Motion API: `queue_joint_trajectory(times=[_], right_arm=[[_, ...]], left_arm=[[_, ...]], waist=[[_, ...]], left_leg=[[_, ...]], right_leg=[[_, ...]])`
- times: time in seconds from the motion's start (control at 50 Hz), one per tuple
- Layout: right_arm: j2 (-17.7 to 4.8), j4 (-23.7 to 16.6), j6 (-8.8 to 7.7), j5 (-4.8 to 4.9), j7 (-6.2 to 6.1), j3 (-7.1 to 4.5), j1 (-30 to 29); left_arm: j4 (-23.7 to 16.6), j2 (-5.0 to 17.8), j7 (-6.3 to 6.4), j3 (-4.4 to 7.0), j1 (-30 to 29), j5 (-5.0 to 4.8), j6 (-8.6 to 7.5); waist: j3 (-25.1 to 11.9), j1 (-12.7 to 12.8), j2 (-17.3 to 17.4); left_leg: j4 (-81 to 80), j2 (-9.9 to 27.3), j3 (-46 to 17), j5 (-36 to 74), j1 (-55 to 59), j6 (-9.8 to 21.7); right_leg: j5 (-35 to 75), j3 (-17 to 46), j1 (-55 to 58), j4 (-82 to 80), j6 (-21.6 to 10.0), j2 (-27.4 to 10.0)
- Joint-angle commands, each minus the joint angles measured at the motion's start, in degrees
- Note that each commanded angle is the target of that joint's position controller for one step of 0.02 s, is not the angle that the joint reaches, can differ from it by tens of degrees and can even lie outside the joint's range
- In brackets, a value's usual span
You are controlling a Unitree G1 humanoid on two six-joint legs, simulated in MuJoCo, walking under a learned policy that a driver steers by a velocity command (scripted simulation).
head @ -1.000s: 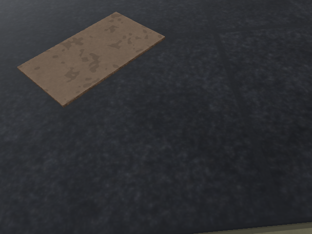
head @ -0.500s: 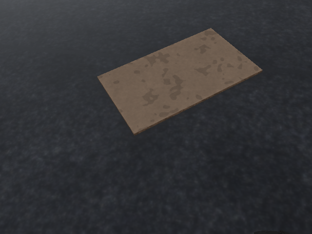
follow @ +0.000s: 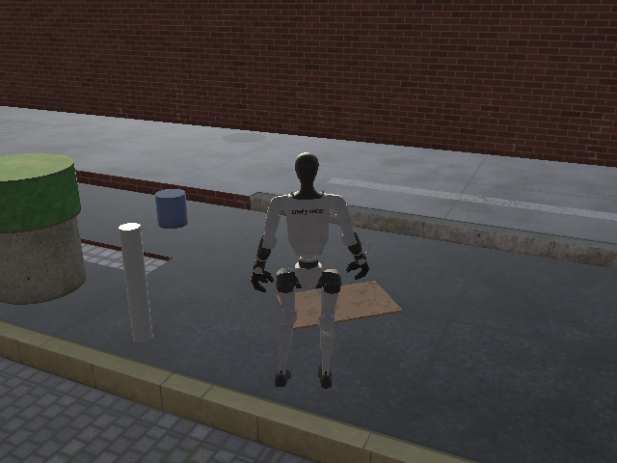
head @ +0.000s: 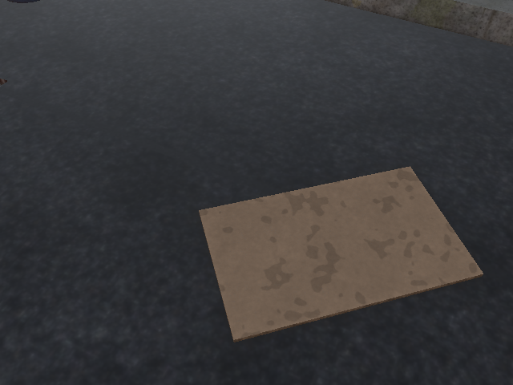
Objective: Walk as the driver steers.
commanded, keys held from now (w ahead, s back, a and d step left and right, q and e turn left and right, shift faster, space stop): e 0.22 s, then q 0.78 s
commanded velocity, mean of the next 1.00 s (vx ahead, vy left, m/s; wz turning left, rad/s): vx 0.02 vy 0.00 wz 0.17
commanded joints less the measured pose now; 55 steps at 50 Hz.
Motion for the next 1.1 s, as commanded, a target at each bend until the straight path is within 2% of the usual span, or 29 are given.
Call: queue_joint_trajectory(times=[0.02, 0.06, 0.14, 0.16, 0.2, 0.22, 0.24, 0.26, 0.3, 0.32, 0.36, 0.38, 0.42, 0.48, 0.5, 0.52, 0.54, 0.56, 0.58, 0.62, 0.66, 0.74, 0.82, 0.84, 0.86, 0.88, 0.9, 0.94, 1.1], right_arm=[[-1.7, -2.9, 0.61, 0.38, -0.55, 0.1, 6.1], [-1.0, -3.1, 2.3, 1.96, 0.08, 0.96, 3.3], [-3.1, -5.0, 2.36, 1.92, -1.67, -0.11, -1.4], [-1.4, -8.1, 3.27, 7.6, -4.45, -0.24, -7.0], [-3.9, -7.0, 3.01, 5.95, -5.44, -0.72, -3.2], [-7.2, -7.4, 3.48, 3.83, -5.72, -1.64, -1.1], [-9.7, -6.1, 4.45, 1.64, -5.09, -2.91, -1.1], [-5.6, -6.5, 4.47, 1.92, -4.85, -2.26, 0.1], [-2.5, -7.3, 4.15, 3.32, -4.51, -1.48, -3.8], [-1.5, -7.2, 4.07, 4.31, -4.31, -1.12, -5.8], [0.0, -6.9, 4.5, 3.99, -3.75, -0.57, -8.7], [-1.8, -6.8, 4.98, 4.12, -3.61, -1.32, -7.4], [-6.0, -6.3, 5.85, 4.71, -3.49, -2.82, -3.8], [-5.4, -6.2, 5.95, 5.91, -3.72, -2.9, -1.6], [-3.6, -6.6, 5.36, 5.17, -3.63, -2.34, -1.0], [1.0, -8.0, 4.39, 4.53, -3.09, -1.06, 0.1], [-0.4, -8.6, 3.98, 4.57, -3.15, -1.28, -2.2], [-4.5, -8.4, 4.28, 4.94, -3.19, -2.85, -3.6], [-4.7, -7.3, 5.17, 5.38, -3.44, -3.55, -1.9], [-3.4, -5.7, 7.51, 5.12, -4.44, -3.64, 1.7], [-1.8, -6.4, 8.18, 4.6, -4.65, -3.19, 1.8], [0.1, -9.9, 7.94, 4.53, -2.51, -1.79, -2.0], [-2.1, -8.6, 8.11, 4.63, -1.12, -3.06, 5.3], [-4.6, -8.7, 7.93, 4.06, -1.46, -3.9, 6.5], [-12.0, -11.4, 7.65, 3.8, -2.51, -5.41, 6.6], [-11.7, -12.2, 6.4, 1.73, -1.93, -4.96, 8.7], [-10.1, -12.1, 5.43, 1.19, -1.85, -4.4, 6.7], [-6.9, -13.0, 5.28, 3.68, -2.61, -3.49, -0.3], [-5.5, -14.1, 6.2, 3.89, -4.12, -2.96, -0.8]], left_arm=[[-7.3, 9.4, -0.74, 2.75, -10.3, -0.41, -1.89], [-6.3, 11.8, -0.23, 4.74, -5.0, 0.33, -2.7], [-8.0, 8.7, 0.24, 4.15, -3.0, -0.86, -3.13], [-7.1, 8.5, 2.37, 4.2, -2.4, -2.71, 1.54], [-8.3, 6.7, 3.98, 3.73, -0.7, -2.33, 4.15], [-9.7, 3.0, 3.95, 2.89, -0.4, -1.49, 4.41], [-12.2, 2.6, 3.99, 2.81, -2.1, -1.13, 3.79], [-10.7, 6.4, 3.71, 3.74, -0.9, 0.16, 3.29], [-7.8, 6.3, 3.83, 3.96, 0.9, -0.61, 4.13], [-7.5, 5.1, 4.09, 3.48, 0.7, -0.09, 4.73], [-7.4, -0.2, 3.89, 1.34, -0.9, 0.41, 4.92], [-8.5, -0.8, 3.77, 0.9, -4.7, 0.17, 4.7], [-9.2, 1.7, 3.86, 1.63, -6.8, -0.57, 4.72], [-9.1, 4.6, 4.4, 2.76, -5.1, -0.64, 4.56], [-9.6, 7.7, 5.0, 3.65, -3.1, 0.11, 4.68], [-9.6, 11.9, 5.59, 4.7, -3.0, 1.45, 5.48], [-9.1, 9.8, 5.42, 4.57, -1.6, 1.56, 5.98], [-9.8, 7.8, 5.38, 3.95, -1.2, 1.95, 5.7], [-10.3, 6.6, 5.57, 3.55, -3.5, 1.87, 5.31], [-11.2, 5.0, 5.54, 3.12, -10.4, 0.27, 4.39], [-10.9, 4.6, 5.6, 3.04, -12.2, 0.17, 4.41], [-9.5, 6.6, 5.85, 3.96, -10.9, -0.43, 4.92], [-8.1, 7.2, 5.41, 4.45, -9.4, -1.95, 5.26], [-6.8, 4.9, 5.16, 4.1, -6.2, -1.35, 5.36], [-9.0, 1.5, 4.87, 2.95, -5.8, 1.66, 5.38], [-11.5, 4.6, 5.49, 3.8, -14.5, 1.29, 4.88], [-11.5, 5.8, 5.66, 4.35, -15.8, -0.09, 4.81], [-9.3, 5.5, 5.84, 4.7, -13.4, 0.15, 5.15], [-8.4, 3.0, 5.49, 3.61, -12.0, 0.03, 4.9]], waist=[[-4.9, -7.0, 0.1], [-5.5, -2.8, -1.6], [-4.4, -0.6, -6.2], [-1.5, -1.4, -9.6], [-5.7, -2.6, -8.6], [-7.8, -2.2, 0.7], [-5.3, -1.1, 16.7], [-6.5, -2.5, 12.2], [-4.7, -0.6, 5.9], [-3.6, 0.2, 6.5], [-3.3, 1.5, 7.4], [-2.9, -0.5, 9.6], [-2.9, -1.8, 12.1], [-1.7, -0.6, 11.7], [-4.3, -0.3, 7.8], [-6.5, -1.9, -6.4], [-7.4, 1.1, -14.5], [-5.4, 2.7, -11.6], [-4.3, 1.2, -8.1], [-0.8, -1.9, -7.4], [0.4, -2.7, -7.8], [-1.5, -0.6, -10.4], [-1.9, -3.3, -6.7], [-0.2, -2.8, 1.6], [0.9, -0.8, 21.4], [-1.9, -6.7, 18.3], [-0.5, -5.5, 12.3], [0.6, -2.3, 7.5], [-2.2, -2.2, 9.0]], left_leg=[[-12.5, 4.1, 7.3, 2.0, 13.3, -1.3], [-21.3, 2.0, 7.7, 1.8, 11.4, -2.0], [-30.4, 1.9, 3.4, 8.6, 9.1, 3.6], [-42.2, -0.3, 1.9, 14.0, 9.6, 7.0], [-49.6, 3.5, 0.6, 24.3, 21.1, 10.4], [-50.0, 16.2, -8.3, 36.7, 29.0, 15.5], [-51.3, 26.1, -19.4, 49.7, 28.4, 24.3], [-50.4, 27.8, -20.6, 53.5, 28.9, 27.8], [-48.4, 20.3, -12.4, 52.9, 27.4, 23.6], [-48.3, 18.8, -10.4, 54.1, 25.8, 22.5], [-47.7, 12.4, -3.1, 56.9, 18.3, 19.4], [-47.6, 11.1, -3.2, 56.4, 17.8, 19.3], [-46.7, 12.0, -6.7, 53.3, 20.1, 20.5], [-44.9, 10.6, -10.4, 39.4, 17.3, 17.6], [-41.4, 8.9, -9.3, 29.2, 11.3, 14.6], [-33.6, 2.8, -2.6, 14.1, 1.5, 10.6], [-25.1, 0.0, 3.2, -1.9, -1.9, 7.6], [-11.3, 1.3, 2.8, -7.8, -4.6, 5.8], [-3.5, 1.9, 1.8, -6.6, -5.8, 5.0], [0.0, 3.1, 1.0, -0.5, -4.2, 4.0], [-3.8, 3.3, 3.7, 4.4, -1.6, 3.8], [-22.1, 5.4, 6.7, 5.9, 6.5, 5.5], [-40.6, 1.8, 10.3, 16.6, 18.1, 10.1], [-46.5, 3.8, 4.1, 24.9, 23.1, 12.3], [-49.2, 20.3, -19.3, 43.1, 29.0, 20.1], [-53.8, 25.2, -27.9, 41.0, 23.8, 29.1], [-54.5, 22.6, -24.0, 32.7, 22.5, 27.6], [-53.2, 16.6, -17.0, 23.6, 21.0, 21.4], [-52.1, 11.4, -15.5, 21.8, 21.0, 20.8]], right_leg=[[28.2, 11.8, -6.8, -9.6, -12.3, -8.2], [14.1, 14.8, 0.2, -10.2, -12.8, -8.5], [-5.3, 26.0, 5.6, -10.0, -13.3, -13.3], [0.7, 24.9, 7.4, -6.5, -9.5, -10.2], [3.1, 21.5, 4.7, -1.4, -4.8, -8.3], [-13.5, 14.8, -3.5, 9.5, -0.9, -4.0], [-28.5, 3.7, -14.9, 18.2, 2.7, 2.8], [-30.8, 5.1, -15.4, 30.6, 5.8, -0.3], [-26.0, 6.2, -15.2, 37.1, 7.9, -0.8], [-23.1, 5.8, -14.3, 35.9, 8.7, -2.3], [-17.6, 1.2, -2.5, 22.2, 9.3, -3.9], [-15.6, -0.7, 0.7, 17.1, 9.4, -2.6], [-12.5, -2.0, 2.9, 10.9, 9.4, -0.6], [0.5, -0.3, 12.9, -4.5, 5.7, -2.0], [10.0, 3.9, 21.4, -2.4, 3.2, -8.4], [22.3, 10.9, 28.1, 0.4, -3.2, -18.2], [23.0, 18.0, 25.3, -3.9, -10.9, -24.9], [22.6, 19.8, 23.8, -6.1, -14.4, -27.3], [19.6, 17.1, 21.7, -6.2, -13.4, -25.6], [13.9, 9.9, 15.6, -7.1, -9.9, -21.8], [12.0, 4.4, 12.6, -7.5, -8.5, -18.8], [12.2, 1.2, 14.2, -5.7, -8.6, -19.6], [3.0, -0.6, 10.6, 1.6, -4.7, -19.2], [-7.4, -5.3, 4.2, 10.7, -0.1, -15.4], [-30.6, -10.2, -12.4, 30.0, 6.6, -7.0], [-34.5, -0.4, -15.9, 40.3, 6.8, -2.9], [-30.0, 2.2, -16.8, 44.5, 6.2, -4.2], [-20.3, 3.0, -16.7, 43.1, 6.1, -6.0], [-12.8, 2.3, -10.4, 29.0, 8.3, -3.2]])
Keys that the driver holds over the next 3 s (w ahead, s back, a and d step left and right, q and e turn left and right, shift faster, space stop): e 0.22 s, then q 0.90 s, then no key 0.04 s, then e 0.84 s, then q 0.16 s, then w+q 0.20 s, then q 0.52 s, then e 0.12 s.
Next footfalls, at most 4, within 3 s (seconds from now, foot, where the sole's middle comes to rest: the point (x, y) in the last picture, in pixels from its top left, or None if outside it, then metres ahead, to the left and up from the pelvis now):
0.20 left None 0.10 0.13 -0.77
0.50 right None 0.09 -0.14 -0.77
0.84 left None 0.07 0.13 -0.77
1.30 right None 0.09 -0.09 -0.77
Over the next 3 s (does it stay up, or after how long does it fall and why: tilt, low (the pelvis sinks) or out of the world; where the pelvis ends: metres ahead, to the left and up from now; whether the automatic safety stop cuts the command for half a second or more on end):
stays up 0.15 0.04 0.00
